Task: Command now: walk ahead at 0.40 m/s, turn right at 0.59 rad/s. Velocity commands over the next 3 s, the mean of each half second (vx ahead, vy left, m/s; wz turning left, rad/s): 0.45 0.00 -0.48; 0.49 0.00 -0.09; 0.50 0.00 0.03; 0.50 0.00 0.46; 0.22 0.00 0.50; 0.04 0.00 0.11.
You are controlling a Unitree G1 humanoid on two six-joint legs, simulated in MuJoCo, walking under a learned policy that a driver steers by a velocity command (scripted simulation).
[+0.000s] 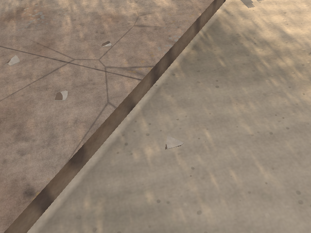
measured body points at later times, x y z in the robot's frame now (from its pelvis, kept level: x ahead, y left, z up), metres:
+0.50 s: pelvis +0.24 +0.04 +0.00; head +0.26 +0.05 +0.45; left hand +0.38 +0.29 -0.13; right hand +0.29 -0.25 -0.10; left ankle +0.28 +0.12 -0.74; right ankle +0.14 -0.07 -0.66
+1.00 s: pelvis +0.49 -0.07 +0.00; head +0.50 -0.09 +0.45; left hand +0.66 +0.15 -0.11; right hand +0.46 -0.34 -0.14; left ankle +0.46 +0.08 -0.66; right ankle +0.50 -0.14 -0.74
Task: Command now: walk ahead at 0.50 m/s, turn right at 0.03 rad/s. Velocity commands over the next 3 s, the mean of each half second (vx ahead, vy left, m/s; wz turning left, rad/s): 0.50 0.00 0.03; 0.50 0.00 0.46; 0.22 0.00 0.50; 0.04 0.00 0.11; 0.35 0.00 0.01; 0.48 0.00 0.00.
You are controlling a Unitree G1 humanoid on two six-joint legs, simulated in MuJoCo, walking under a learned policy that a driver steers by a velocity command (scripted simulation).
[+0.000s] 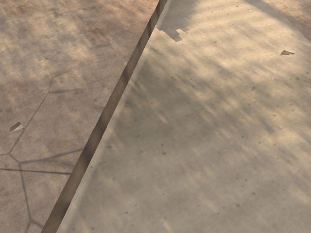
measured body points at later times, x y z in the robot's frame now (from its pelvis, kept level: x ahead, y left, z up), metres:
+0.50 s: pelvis +0.28 +0.04 -0.01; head +0.30 +0.05 +0.44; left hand +0.28 +0.30 -0.15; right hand +0.40 -0.21 -0.13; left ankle +0.34 +0.11 -0.74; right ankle +0.14 -0.07 -0.65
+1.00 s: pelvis +0.55 +0.02 -0.01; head +0.58 +0.02 +0.44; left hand +0.66 +0.31 -0.10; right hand +0.62 -0.25 -0.15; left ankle +0.39 +0.10 -0.67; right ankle +0.64 -0.06 -0.74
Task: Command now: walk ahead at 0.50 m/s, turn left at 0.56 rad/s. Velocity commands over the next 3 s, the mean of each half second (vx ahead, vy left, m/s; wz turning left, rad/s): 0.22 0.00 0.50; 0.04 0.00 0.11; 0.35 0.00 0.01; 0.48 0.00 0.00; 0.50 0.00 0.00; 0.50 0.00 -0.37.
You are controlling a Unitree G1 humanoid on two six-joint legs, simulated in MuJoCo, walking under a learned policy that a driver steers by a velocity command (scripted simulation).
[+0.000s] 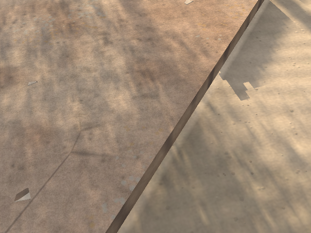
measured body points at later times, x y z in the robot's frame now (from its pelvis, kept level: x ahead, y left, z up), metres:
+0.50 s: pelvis +0.15 +0.02 +0.00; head +0.19 +0.05 +0.44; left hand +0.16 +0.29 -0.15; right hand +0.35 -0.19 -0.12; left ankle +0.22 +0.10 -0.73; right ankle +0.12 -0.12 -0.66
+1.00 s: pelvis +0.18 -0.01 +0.01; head +0.17 -0.01 +0.46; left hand +0.13 +0.23 -0.14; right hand +0.27 -0.23 -0.14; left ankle +0.22 +0.10 -0.73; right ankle +0.18 -0.11 -0.73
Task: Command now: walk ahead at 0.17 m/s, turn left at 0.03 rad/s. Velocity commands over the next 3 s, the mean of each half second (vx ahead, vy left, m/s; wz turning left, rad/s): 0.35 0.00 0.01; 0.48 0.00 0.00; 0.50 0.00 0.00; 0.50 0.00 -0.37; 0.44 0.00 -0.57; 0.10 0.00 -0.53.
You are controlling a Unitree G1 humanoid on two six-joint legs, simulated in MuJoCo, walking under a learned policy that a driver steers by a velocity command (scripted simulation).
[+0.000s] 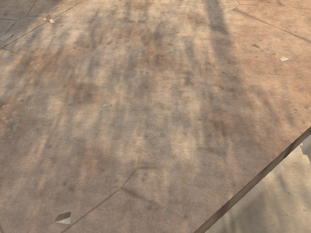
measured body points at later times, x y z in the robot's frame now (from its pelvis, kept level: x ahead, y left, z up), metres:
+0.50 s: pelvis +0.16 +0.02 +0.00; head +0.18 +0.04 +0.45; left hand +0.29 +0.25 -0.14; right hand +0.05 -0.19 -0.14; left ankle +0.06 +0.10 -0.74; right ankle +0.25 -0.10 -0.66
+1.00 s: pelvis +0.45 -0.05 +0.00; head +0.47 -0.05 +0.45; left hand +0.32 +0.16 -0.14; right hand +0.69 -0.22 -0.07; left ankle +0.55 +0.05 -0.46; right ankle +0.35 -0.12 -0.74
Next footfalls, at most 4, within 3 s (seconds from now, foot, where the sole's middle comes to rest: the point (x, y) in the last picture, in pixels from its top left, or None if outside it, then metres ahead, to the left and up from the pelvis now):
0.60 right None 0.39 -0.12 -0.78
1.14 left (160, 191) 0.69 0.02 -0.65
1.62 right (183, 134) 1.01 -0.11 -0.65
2.16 left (162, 89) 1.36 -0.01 -0.65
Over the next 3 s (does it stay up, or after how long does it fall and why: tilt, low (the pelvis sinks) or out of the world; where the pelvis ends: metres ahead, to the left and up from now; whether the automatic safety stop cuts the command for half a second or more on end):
stays up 1.38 -0.16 0.12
